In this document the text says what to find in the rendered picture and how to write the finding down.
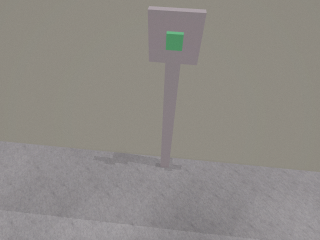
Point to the button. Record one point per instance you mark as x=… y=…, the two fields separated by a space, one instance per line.
x=174 y=40

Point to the panel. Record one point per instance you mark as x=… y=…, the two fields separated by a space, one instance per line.
x=160 y=20

